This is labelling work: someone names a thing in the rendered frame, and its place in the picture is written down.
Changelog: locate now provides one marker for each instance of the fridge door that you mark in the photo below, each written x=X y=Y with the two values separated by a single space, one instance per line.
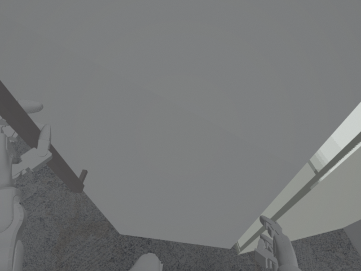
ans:
x=190 y=116

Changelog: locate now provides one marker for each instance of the left robot forearm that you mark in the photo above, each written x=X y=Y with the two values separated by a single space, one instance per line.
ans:
x=13 y=219

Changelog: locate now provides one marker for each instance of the robot left thigh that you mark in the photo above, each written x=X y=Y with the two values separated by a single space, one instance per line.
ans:
x=147 y=263

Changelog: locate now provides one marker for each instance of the robot right hand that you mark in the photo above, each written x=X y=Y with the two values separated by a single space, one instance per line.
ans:
x=279 y=251

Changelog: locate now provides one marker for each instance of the handle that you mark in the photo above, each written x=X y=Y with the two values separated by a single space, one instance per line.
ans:
x=23 y=125

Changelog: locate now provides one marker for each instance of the robot left hand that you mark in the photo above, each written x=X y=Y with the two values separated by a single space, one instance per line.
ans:
x=32 y=159

